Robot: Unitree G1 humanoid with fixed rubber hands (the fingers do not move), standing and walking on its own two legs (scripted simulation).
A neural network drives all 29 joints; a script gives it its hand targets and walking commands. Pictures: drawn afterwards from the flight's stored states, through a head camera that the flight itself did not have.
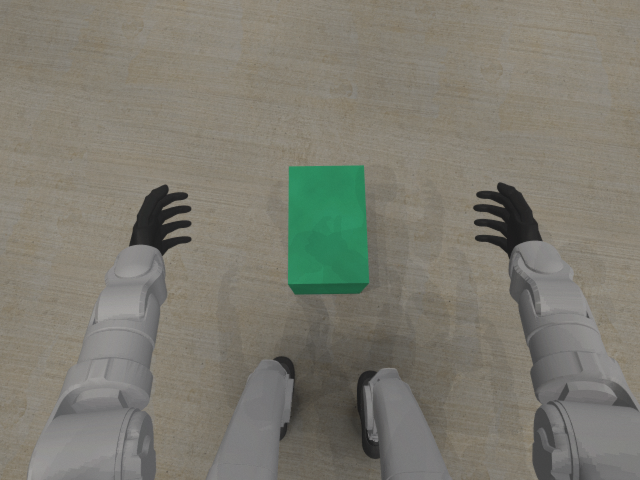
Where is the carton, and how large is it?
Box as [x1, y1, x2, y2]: [288, 165, 368, 294]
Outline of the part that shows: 363,165 289,166 288,284 295,294 359,293 368,283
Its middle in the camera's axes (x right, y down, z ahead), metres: +0.01 +0.00 +1.00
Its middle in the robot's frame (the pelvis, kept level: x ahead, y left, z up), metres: +0.52 +0.02 -0.58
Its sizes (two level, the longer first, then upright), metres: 0.282 0.180 0.229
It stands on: the floor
